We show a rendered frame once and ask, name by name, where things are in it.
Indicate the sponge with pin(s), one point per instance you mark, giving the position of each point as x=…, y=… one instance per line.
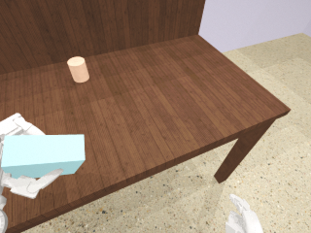
x=36, y=155

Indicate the left robot hand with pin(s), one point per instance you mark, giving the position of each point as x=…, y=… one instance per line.
x=16, y=125

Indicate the right robot hand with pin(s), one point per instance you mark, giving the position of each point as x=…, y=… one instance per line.
x=248, y=222

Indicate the table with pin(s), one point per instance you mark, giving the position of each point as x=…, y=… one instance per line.
x=158, y=94

